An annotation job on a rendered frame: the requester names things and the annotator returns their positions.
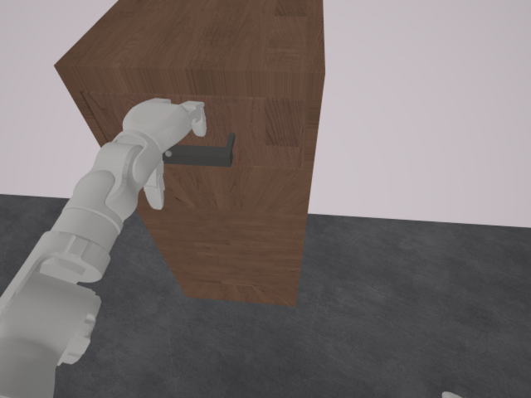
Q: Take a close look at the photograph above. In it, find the robot left upper arm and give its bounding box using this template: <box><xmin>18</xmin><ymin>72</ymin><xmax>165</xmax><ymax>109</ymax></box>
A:
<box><xmin>0</xmin><ymin>271</ymin><xmax>101</xmax><ymax>398</ymax></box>

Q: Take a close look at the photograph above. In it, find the drawer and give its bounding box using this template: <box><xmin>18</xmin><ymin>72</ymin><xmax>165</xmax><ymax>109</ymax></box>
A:
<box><xmin>83</xmin><ymin>91</ymin><xmax>306</xmax><ymax>168</ymax></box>

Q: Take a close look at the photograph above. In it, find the left robot hand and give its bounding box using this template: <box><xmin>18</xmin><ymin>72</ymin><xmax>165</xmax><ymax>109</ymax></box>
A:
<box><xmin>123</xmin><ymin>98</ymin><xmax>207</xmax><ymax>210</ymax></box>

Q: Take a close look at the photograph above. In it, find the handle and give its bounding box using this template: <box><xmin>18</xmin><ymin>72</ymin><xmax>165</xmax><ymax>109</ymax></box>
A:
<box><xmin>163</xmin><ymin>133</ymin><xmax>235</xmax><ymax>167</ymax></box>

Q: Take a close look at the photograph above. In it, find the cabinet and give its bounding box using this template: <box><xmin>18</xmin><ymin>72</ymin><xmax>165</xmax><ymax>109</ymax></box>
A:
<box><xmin>54</xmin><ymin>0</ymin><xmax>325</xmax><ymax>307</ymax></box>

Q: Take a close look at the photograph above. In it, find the robot left forearm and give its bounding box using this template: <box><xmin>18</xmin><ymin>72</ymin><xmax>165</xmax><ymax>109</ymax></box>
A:
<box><xmin>0</xmin><ymin>130</ymin><xmax>161</xmax><ymax>324</ymax></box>

